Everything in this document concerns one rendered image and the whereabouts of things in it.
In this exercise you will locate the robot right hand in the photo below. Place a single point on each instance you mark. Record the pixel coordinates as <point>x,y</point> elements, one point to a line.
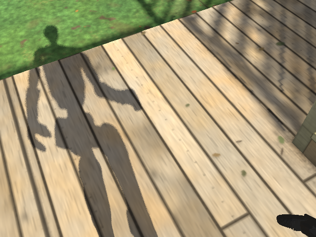
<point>304,223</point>

